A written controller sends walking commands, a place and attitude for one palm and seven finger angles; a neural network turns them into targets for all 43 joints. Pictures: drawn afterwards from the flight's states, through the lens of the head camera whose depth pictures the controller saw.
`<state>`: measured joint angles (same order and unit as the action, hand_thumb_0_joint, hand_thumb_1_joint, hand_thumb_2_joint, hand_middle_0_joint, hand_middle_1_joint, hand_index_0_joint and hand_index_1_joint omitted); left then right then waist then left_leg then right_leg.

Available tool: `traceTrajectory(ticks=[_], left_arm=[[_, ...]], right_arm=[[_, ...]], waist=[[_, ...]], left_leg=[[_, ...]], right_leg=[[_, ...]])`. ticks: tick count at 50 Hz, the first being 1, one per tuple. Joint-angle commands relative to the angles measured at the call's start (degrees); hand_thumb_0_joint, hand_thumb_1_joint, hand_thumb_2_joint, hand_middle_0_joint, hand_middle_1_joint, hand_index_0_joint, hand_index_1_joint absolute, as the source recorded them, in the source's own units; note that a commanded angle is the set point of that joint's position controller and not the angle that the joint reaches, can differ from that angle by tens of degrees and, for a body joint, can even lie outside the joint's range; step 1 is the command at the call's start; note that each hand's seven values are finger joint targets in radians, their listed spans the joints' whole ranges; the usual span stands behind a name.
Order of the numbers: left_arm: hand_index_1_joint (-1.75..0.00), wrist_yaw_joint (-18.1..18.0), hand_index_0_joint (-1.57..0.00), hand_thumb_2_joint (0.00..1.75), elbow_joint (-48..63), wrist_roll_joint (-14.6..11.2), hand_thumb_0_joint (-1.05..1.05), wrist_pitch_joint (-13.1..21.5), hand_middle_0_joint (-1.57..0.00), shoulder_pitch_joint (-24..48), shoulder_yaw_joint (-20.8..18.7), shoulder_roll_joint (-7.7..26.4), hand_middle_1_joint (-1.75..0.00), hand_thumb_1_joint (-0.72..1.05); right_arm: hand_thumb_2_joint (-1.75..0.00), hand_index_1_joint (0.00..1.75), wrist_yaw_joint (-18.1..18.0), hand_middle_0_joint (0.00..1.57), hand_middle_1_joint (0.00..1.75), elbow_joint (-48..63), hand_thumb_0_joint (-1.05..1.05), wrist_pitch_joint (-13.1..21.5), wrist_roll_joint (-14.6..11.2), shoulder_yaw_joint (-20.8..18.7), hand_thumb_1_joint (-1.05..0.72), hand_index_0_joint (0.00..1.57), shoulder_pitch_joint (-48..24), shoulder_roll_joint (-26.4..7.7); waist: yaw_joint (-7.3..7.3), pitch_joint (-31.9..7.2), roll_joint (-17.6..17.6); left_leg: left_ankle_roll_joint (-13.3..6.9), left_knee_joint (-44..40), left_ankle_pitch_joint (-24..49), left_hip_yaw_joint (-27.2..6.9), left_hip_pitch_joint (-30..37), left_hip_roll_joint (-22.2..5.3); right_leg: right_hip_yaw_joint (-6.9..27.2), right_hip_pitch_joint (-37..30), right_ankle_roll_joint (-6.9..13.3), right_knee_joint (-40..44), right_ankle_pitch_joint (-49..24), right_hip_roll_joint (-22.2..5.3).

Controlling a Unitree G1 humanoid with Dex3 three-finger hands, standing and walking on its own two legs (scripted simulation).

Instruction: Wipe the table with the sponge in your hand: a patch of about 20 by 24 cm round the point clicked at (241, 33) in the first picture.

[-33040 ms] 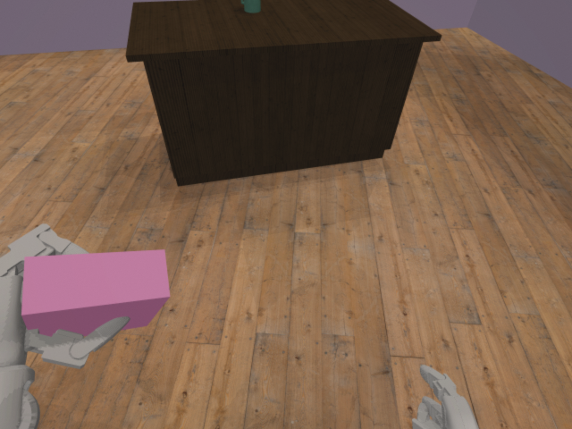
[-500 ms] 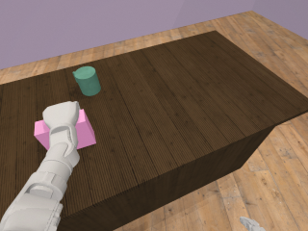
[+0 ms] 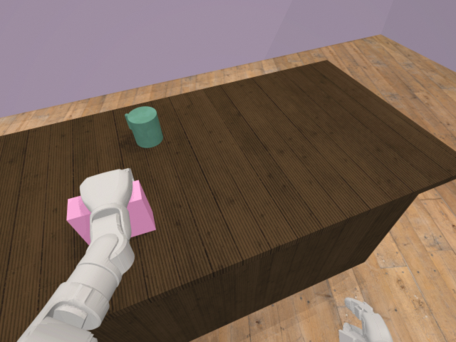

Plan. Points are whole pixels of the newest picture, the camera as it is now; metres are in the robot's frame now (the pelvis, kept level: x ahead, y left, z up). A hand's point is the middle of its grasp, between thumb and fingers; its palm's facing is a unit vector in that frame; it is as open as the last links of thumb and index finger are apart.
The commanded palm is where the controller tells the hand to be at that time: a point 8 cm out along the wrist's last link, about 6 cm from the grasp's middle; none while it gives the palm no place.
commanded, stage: wipe back along the middle lane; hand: left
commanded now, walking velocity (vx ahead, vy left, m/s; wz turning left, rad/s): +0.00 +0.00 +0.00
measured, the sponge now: (118, 220) +0.34 +0.27 -0.01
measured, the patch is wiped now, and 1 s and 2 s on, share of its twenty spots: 0.65 0.85 0.85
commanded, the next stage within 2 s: slide across to the third lane in 0.82 s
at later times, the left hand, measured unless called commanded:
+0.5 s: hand (124, 225) +0.31 +0.23 +0.03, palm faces +0.00 -0.05 -1.00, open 9.1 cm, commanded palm +0.26 +0.21 +0.06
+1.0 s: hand (131, 249) +0.26 +0.20 +0.03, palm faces +0.00 -0.07 -1.00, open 9.1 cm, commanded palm +0.23 +0.18 +0.07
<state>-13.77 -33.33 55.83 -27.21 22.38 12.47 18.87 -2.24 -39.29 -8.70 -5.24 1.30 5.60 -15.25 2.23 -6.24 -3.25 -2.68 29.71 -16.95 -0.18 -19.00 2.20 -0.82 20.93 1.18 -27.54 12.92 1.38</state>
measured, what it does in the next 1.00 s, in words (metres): stands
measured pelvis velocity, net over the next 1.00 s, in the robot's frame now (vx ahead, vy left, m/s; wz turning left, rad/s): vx -0.01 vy -0.02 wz -0.02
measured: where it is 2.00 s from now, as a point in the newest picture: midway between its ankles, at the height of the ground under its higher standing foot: outside the picture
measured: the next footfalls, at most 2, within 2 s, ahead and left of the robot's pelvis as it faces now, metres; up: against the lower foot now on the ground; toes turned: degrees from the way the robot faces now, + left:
none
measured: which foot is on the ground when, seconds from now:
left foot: down 0.00-1.00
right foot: down 0.00-1.00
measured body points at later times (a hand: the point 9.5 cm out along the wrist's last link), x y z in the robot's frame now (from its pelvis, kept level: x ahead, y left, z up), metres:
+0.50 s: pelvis +0.00 -0.01 +0.00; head -0.01 -0.03 +0.45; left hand +0.30 +0.23 +0.09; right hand +0.23 -0.22 -0.09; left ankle -0.02 +0.09 -0.74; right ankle +0.01 -0.11 -0.74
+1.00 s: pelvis -0.01 -0.02 +0.00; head -0.03 -0.06 +0.45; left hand +0.26 +0.20 +0.09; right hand +0.22 -0.24 -0.08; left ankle -0.02 +0.09 -0.74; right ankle +0.01 -0.11 -0.74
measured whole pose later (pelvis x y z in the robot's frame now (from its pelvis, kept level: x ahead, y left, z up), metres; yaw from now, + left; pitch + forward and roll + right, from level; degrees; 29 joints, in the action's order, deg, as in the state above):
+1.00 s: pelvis -0.01 -0.02 +0.00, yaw -1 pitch +1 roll +0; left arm -12.3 -9.9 56.2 -33.5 2.7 17.7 16.8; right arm 0.1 -36.4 -9.3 -5.5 2.3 1.4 -15.1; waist 4.4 -5.0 -4.5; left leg -0.9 30.2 -17.1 0.4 -14.1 1.0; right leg -0.3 17.6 3.1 -30.5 14.0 2.6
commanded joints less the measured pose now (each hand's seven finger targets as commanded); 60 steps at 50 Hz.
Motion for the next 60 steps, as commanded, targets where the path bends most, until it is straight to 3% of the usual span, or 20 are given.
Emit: traceTrajectory(ticks=[1,3,4,8,11,13,17,18,21,23,27,28,29,33,36,43,44,51,53,60], left_arm=[[-1.60,1.76,-1.20,1.30,5.79,-1.93,0.00,-1.11,-1.20,6.38,0.29,0.24,-1.60,0.10],[-1.60,1.66,-1.20,1.30,7.10,-2.25,0.00,-1.31,-1.20,3.98,-2.53,2.58,-1.60,0.10],[-1.60,1.85,-1.20,1.30,8.84,-2.56,0.00,-1.50,-1.20,2.77,-0.28,0.24,-1.60,0.10],[-1.60,1.89,-1.20,1.30,10.86,-2.71,0.00,-2.77,-1.20,1.95,-1.11,0.91,-1.60,0.10],[-1.60,2.18,-1.20,1.30,13.24,-2.58,0.00,-3.40,-1.20,-1.18,2.17,-2.65,-1.60,0.10],[-1.60,2.17,-1.20,1.30,14.35,-2.37,0.00,-3.86,-1.20,-2.00,-0.03,0.10,-1.60,0.10],[-1.60,2.73,-1.20,1.30,16.38,-2.38,0.00,-4.78,-1.20,-2.70,3.30,-2.83,-1.60,0.10],[-1.60,2.56,-1.20,1.30,16.84,-2.49,0.00,-4.79,-1.20,-2.56,0.25,0.12,-1.60,0.10],[-1.60,2.95,-1.20,1.30,18.50,-2.54,0.00,-5.09,-1.20,-6.59,3.40,-3.10,-1.60,0.10],[-1.60,2.93,-1.20,1.30,20.00,-2.33,0.00,-4.81,-1.20,-7.67,2.20,-1.56,-1.60,0.10],[-1.60,3.10,-1.20,1.30,21.82,-2.58,0.00,-5.23,-1.20,-10.92,4.36,-3.56,-1.60,0.10],[-1.60,2.89,-1.20,1.30,22.70,-2.69,0.00,-5.23,-1.20,-10.99,2.36,-1.40,-1.60,0.10],[-1.60,3.05,-1.20,1.30,23.84,-2.82,0.00,-5.46,-1.20,-11.15,4.98,-4.01,-1.60,0.10],[-1.60,2.62,-1.20,1.30,24.86,-3.17,0.00,-5.73,-1.20,-13.47,1.68,-0.82,-1.60,0.10],[-1.60,2.88,-1.20,1.30,24.98,-2.96,0.00,-6.41,-1.20,-12.97,4.66,-3.33,-1.60,0.10],[-1.60,2.91,-1.20,1.30,27.31,-3.11,0.00,-6.23,-1.20,-17.60,1.54,-0.19,-1.60,0.10],[-1.60,3.02,-1.20,1.30,28.66,-3.32,0.00,-6.23,-1.20,-18.08,3.08,-1.80,-1.60,0.10],[-1.60,3.13,-1.20,1.30,28.48,-2.60,0.00,-6.21,-1.20,-7.61,4.47,-2.06,-1.60,0.10],[-1.60,2.96,-1.20,1.30,28.48,-2.90,0.00,-5.58,-1.20,-6.66,1.26,1.26,-1.60,0.10],[-1.60,3.47,-1.20,1.30,27.87,-2.46,0.00,-3.07,-1.20,-3.31,6.01,-3.28,-1.60,0.10]], right_arm=[[-0.90,0.30,-0.14,0.20,0.30,9.17,0.00,2.52,0.06,-2.52,-0.90,0.20,-8.76,-6.68],[-0.90,0.30,0.00,0.20,0.30,9.29,0.00,2.51,0.17,-2.63,-0.90,0.20,-9.29,-7.00],[-0.90,0.30,0.13,0.20,0.30,10.06,0.00,2.51,0.24,-2.41,-0.90,0.20,-9.48,-6.69],[-0.90,0.30,0.30,0.20,0.30,10.10,0.00,2.31,0.07,-2.24,-0.90,0.20,-11.03,-6.76],[-0.90,0.30,0.84,0.20,0.30,10.84,0.00,2.47,0.08,-2.12,-0.90,0.20,-11.57,-6.17],[-0.90,0.30,0.94,0.20,0.30,10.78,0.00,2.28,0.10,-2.02,-0.90,0.20,-12.24,-6.60],[-0.90,0.30,1.12,0.20,0.30,11.44,0.00,2.26,-0.03,-1.71,-0.90,0.20,-13.13,-6.04],[-0.90,0.30,1.05,0.20,0.30,11.20,0.00,2.19,-0.02,-1.94,-0.90,0.20,-13.10,-6.44],[-0.90,0.30,1.48,0.20,0.30,12.10,0.00,2.31,-0.10,-1.62,-0.90,0.20,-13.85,-5.82],[-0.90,0.30,1.69,0.20,0.30,12.14,0.00,2.26,-0.03,-1.80,-0.90,0.20,-14.10,-6.06],[-0.90,0.30,2.27,0.20,0.30,12.82,0.00,2.20,-0.19,-1.57,-0.90,0.20,-14.87,-5.56],[-0.90,0.30,2.35,0.20,0.30,12.65,0.00,2.06,-0.26,-1.74,-0.90,0.20,-15.23,-5.87],[-0.90,0.30,2.40,0.20,0.30,13.21,0.00,1.96,-0.21,-1.58,-0.90,0.20,-15.39,-5.38],[-0.90,0.30,2.35,0.20,0.30,12.96,0.00,2.02,-0.31,-1.63,-0.90,0.20,-16.08,-5.72],[-0.90,0.30,2.23,0.20,0.30,13.26,0.00,1.92,-0.45,-1.25,-0.90,0.20,-16.65,-5.29],[-0.90,0.30,2.33,0.20,0.30,13.35,0.00,2.24,-0.40,-1.47,-0.90,0.20,-17.03,-5.51],[-0.90,0.30,2.40,0.20,0.30,13.94,0.00,2.30,-0.39,-1.31,-0.90,0.20,-17.27,-5.15],[-0.90,0.30,1.29,0.20,0.30,12.96,0.00,2.96,-0.33,-1.32,-0.90,0.20,-17.64,-5.10],[-0.90,0.30,0.82,0.20,0.30,12.43,0.00,3.26,-0.21,-1.55,-0.90,0.20,-17.41,-5.48],[-0.90,0.30,0.73,0.20,0.30,12.08,0.00,4.70,-0.12,-1.56,-0.90,0.20,-17.33,-4.54]], waist=[[0.36,-10.50,5.33],[1.24,-11.18,6.41],[1.07,-11.83,6.71],[1.20,-9.38,7.21],[1.19,-9.47,6.37],[1.63,-9.68,6.21],[1.19,-8.12,7.43],[1.49,-8.12,8.13],[1.71,-8.48,7.75],[2.07,-9.34,6.80],[2.00,-8.38,7.91],[2.22,-7.69,6.86],[2.10,-7.84,6.66],[2.75,-6.98,7.70],[2.12,-5.19,8.50],[3.06,-5.55,8.03],[2.98,-6.30,7.35],[1.65,-4.73,7.62],[1.99,-5.53,7.74],[1.34,-6.23,6.61]], left_leg=[[1.48,-3.24,15.97,-2.50,4.23,-1.32],[1.48,-3.27,16.09,-2.70,4.08,-1.42],[1.34,-3.06,16.48,-2.44,4.10,-1.14],[1.49,-3.49,15.46,-2.77,3.63,-1.31],[1.51,-2.82,17.56,-2.63,4.67,-1.23],[1.75,-3.06,17.35,-3.08,4.57,-1.44],[1.37,-3.11,15.60,-2.83,4.25,-1.14],[1.35,-3.12,15.26,-3.04,4.01,-1.21],[1.26,-2.72,16.55,-2.69,4.37,-0.88],[1.37,-2.44,17.01,-2.88,4.60,-0.95],[1.24,-2.40,16.22,-2.67,4.00,-0.75],[1.37,-2.69,15.64,-3.02,3.91,-0.94],[1.14,-2.69,15.31,-2.78,4.28,-0.86],[1.16,-2.99,13.51,-2.76,3.38,-0.66],[1.00,-3.22,11.98,-2.40,3.09,-0.48],[0.90,-3.35,10.48,-2.33,2.71,-0.23],[0.75,-3.30,10.25,-1.93,2.80,-0.03],[0.36,-3.90,6.37,-1.87,3.00,0.14],[0.31,-4.18,5.46,-1.85,3.02,0.18],[0.21,-4.35,6.32,-1.86,4.37,0.17]], right_leg=[[-0.28,-7.26,3.33,1.57,-12.89,0.12],[0.34,-8.27,3.52,1.42,-13.74,0.21],[-0.08,-9.45,3.28,1.16,-14.87,0.09],[0.59,-8.45,3.45,1.32,-14.05,0.23],[0.08,-8.78,3.45,0.71,-16.02,0.18],[0.69,-8.81,3.70,0.44,-15.50,0.41],[0.52,-8.78,3.40,0.67,-14.46,0.33],[1.29,-8.95,3.61,0.72,-14.62,0.48],[1.00,-10.09,3.48,0.19,-16.77,0.26],[1.74,-10.20,3.75,-0.27,-17.42,0.45],[1.68,-10.67,3.48,-0.29,-17.44,0.39],[2.19,-10.13,3.77,-0.20,-16.37,0.57],[1.30,-10.36,3.52,-0.19,-15.46,0.44],[2.81,-10.74,3.58,0.23,-15.14,0.63],[2.83,-10.07,3.23,0.84,-13.07,0.53],[4.31,-11.30,3.26,1.18,-11.75,0.75],[3.98,-12.04,3.04,1.16,-11.62,0.56],[4.76,-9.54,2.74,2.98,-5.13,0.50],[5.85,-10.26,2.69,3.74,-4.07,0.48],[4.74,-10.01,2.70,3.81,-4.20,0.22]])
